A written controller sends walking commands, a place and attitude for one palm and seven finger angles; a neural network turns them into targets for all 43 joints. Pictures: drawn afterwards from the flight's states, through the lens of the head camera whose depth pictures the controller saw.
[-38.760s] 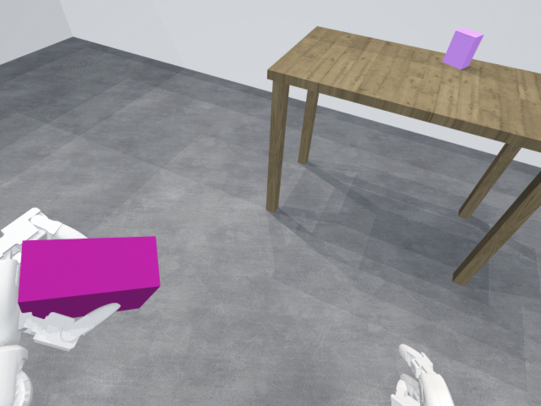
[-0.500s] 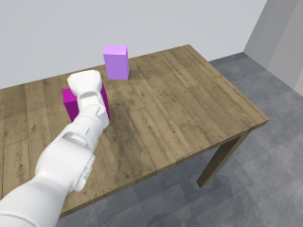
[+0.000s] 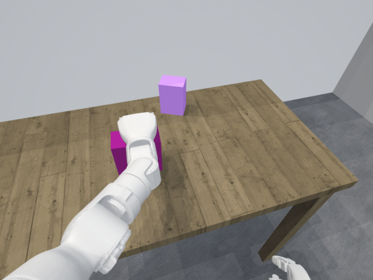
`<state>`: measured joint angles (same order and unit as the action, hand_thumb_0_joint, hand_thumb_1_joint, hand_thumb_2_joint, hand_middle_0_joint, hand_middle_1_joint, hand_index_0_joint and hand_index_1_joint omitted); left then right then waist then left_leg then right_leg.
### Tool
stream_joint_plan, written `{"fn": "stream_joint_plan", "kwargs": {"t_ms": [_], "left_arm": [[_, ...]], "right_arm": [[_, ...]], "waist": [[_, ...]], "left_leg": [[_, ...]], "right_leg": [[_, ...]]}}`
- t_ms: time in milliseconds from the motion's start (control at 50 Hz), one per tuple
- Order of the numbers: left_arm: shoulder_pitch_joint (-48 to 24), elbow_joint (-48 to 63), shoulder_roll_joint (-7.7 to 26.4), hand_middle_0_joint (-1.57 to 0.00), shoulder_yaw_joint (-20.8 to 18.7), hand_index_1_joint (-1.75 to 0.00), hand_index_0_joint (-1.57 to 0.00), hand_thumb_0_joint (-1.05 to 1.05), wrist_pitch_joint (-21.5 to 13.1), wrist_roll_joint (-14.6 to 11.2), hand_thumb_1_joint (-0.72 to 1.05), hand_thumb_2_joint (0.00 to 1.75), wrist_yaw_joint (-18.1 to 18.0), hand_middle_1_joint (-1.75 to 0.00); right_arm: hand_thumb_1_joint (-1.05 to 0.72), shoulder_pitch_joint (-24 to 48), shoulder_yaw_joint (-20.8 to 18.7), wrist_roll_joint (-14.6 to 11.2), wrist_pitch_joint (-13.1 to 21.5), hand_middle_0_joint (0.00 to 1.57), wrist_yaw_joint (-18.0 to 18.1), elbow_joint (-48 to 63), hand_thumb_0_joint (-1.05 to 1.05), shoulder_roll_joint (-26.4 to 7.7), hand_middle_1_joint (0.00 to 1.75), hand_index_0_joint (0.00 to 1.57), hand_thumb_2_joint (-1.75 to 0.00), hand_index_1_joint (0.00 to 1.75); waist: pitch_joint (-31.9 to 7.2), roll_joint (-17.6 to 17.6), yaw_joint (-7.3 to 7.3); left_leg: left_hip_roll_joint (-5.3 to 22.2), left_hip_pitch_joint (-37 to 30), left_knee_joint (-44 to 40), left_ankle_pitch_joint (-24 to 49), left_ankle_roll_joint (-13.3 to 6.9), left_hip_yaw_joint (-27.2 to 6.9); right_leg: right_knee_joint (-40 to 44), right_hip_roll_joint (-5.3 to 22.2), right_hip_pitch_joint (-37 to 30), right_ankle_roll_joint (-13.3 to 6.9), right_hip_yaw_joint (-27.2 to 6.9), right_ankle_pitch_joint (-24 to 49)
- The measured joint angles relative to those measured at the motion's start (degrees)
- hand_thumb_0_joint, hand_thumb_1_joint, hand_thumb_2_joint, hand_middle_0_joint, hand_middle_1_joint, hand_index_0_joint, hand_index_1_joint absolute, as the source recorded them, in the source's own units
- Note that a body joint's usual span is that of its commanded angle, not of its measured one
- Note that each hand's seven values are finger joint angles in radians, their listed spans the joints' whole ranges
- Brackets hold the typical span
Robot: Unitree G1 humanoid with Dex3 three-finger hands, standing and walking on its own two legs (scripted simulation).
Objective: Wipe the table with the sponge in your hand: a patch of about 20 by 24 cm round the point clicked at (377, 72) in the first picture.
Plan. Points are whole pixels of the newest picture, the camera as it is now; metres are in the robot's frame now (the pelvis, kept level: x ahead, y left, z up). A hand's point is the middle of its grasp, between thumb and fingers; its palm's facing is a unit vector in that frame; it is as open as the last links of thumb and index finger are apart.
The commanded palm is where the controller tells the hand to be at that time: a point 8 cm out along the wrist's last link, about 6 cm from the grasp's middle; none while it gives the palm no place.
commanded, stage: wipe back along the third lane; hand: left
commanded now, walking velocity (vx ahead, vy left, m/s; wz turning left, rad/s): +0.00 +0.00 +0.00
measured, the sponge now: (139, 157) +0.41 +0.16 +0.01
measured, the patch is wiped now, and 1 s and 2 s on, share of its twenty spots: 0.75 0.75 0.75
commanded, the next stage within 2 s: slide back across to the middle lane in 0.94 s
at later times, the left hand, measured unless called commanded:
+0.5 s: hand (148, 159) +0.37 +0.12 +0.07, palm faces +0.00 -0.04 -1.00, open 9.9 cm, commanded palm +0.32 +0.10 +0.10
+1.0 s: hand (153, 177) +0.32 +0.10 +0.07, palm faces +0.04 -0.07 -1.00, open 9.9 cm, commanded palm +0.27 +0.09 +0.09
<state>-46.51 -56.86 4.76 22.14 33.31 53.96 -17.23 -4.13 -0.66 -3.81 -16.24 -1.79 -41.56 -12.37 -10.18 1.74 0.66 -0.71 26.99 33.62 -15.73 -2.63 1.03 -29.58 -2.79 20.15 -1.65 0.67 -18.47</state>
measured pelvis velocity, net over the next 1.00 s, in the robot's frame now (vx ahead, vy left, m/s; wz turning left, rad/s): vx -0.01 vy -0.04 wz -0.02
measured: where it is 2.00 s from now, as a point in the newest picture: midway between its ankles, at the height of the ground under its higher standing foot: outside the picture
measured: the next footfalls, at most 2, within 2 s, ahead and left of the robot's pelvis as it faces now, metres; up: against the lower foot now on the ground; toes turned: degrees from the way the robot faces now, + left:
none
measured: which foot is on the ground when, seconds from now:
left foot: down 0.00-1.00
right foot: down 0.00-1.00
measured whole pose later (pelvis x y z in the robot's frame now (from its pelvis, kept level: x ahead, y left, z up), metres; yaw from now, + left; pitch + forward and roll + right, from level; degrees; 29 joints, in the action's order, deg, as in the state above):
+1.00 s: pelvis -0.01 -0.04 +0.00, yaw -1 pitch +1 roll +1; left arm -19.9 -25.0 8.4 27.6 34.9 55.8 -12.2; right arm -1.2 1.1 -6.2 -17.9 -3.5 -37.7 -14.4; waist -8.1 3.9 3.7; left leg 0.7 16.2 28.9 -13.5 0.0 1.7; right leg -29.0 -4.2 11.7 -4.4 -0.2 -18.0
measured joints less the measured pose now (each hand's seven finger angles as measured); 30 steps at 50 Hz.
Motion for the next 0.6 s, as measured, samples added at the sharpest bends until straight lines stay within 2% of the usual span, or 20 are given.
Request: {"fn": "stream_joint_plan", "kwargs": {"t_ms": [160,300,600], "left_arm": [[4.01,5.78,0.54,-0.7,1.69,-1.44,-0.71,-0.02,1.43,0.5,-0.46,1.06,2.62,-1.43],[9.83,12.79,1.63,-0.7,2.21,-1.44,-0.71,-0.02,0.81,0.35,-0.46,1.06,3.78,-1.43],[17.84,22.48,2.59,-0.71,4.45,-1.43,-0.71,-0.01,1.84,0.91,-0.46,1.06,5.32,-1.42]], "right_arm": [[-0.91,1.18,0.68,-0.46,-1.77,0.2,0.21,1.1,0.01,-0.45,0.3,0.19,-0.9,0.3],[-0.91,0.42,0.96,-0.87,-2.53,0.2,-0.03,1.68,0.01,-1.15,0.3,0.19,-0.9,0.3],[-0.91,2.02,1.42,-2.0,-2.29,0.2,-0.56,3.2,0.01,-2.06,0.3,0.19,-0.9,0.3]], "waist": [[0.7,0.24,0.65],[0.68,0.73,1.43],[1.96,1.62,2.16]], "left_leg": [[0.03,-2.54,-1.31,0.28,0.62,-0.43],[0.33,-4.86,-2.22,0.36,1.12,-0.2],[0.79,-8.34,-3.94,1.73,1.96,0.14]], "right_leg": [[0.72,-0.1,-2.36,-0.65,0.37,-0.14],[1.03,-0.38,-4.27,-1.15,0.08,-0.25],[0.89,-0.8,-6.7,-2.01,-0.27,0.3]]}}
